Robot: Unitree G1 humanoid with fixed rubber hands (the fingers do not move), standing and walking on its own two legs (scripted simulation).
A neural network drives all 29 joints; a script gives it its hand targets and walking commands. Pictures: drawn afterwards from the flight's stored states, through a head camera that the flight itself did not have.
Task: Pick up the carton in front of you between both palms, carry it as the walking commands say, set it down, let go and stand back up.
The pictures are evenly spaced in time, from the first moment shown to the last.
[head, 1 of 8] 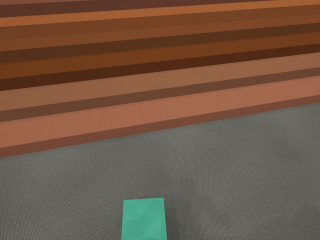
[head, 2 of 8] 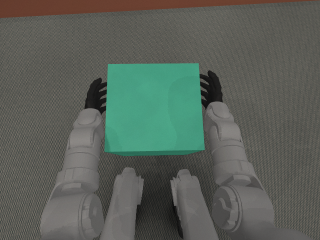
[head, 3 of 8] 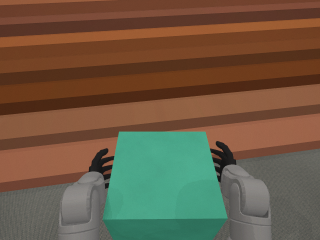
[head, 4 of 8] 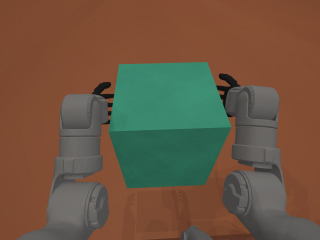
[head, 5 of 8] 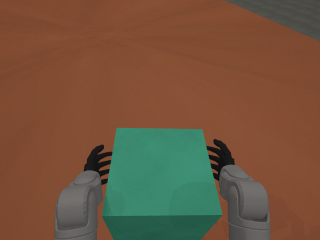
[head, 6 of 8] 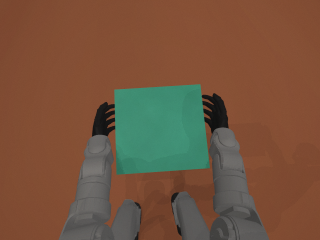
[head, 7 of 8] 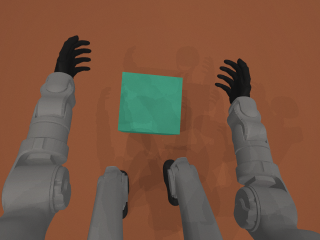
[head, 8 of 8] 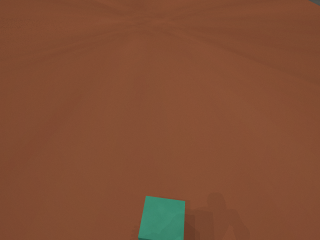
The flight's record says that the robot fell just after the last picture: no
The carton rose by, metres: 1.55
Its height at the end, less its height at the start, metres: +0.79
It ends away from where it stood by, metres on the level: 4.67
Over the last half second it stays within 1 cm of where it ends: yes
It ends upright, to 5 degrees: yes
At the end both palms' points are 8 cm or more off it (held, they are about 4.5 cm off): yes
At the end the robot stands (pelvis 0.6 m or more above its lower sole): yes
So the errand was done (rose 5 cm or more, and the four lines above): yes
